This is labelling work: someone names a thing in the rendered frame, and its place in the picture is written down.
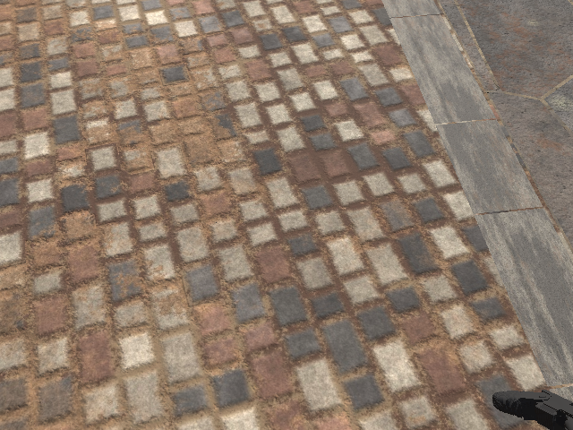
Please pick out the right robot hand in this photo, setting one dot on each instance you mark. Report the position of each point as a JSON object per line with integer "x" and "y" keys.
{"x": 547, "y": 408}

